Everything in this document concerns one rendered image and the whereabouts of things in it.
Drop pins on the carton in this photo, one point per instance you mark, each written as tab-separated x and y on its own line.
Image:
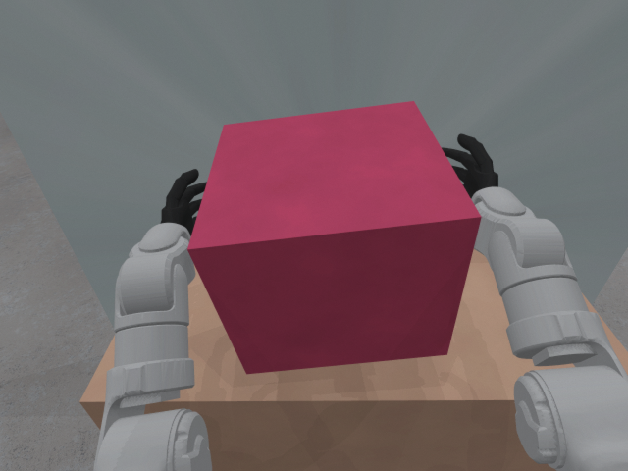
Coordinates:
334	238

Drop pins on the left robot upper arm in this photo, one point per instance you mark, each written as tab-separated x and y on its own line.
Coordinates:
175	440

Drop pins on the left robot hand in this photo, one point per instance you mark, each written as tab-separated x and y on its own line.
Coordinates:
178	209

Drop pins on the robot right forearm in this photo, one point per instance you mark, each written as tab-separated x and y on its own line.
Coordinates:
549	320

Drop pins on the pedestal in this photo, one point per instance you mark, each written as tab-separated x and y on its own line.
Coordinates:
453	412

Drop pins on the robot left forearm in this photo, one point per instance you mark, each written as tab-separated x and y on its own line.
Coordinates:
151	361

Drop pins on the right robot upper arm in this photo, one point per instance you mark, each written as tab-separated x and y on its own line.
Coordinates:
574	419

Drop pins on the right robot hand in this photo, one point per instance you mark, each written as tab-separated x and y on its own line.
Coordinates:
480	171

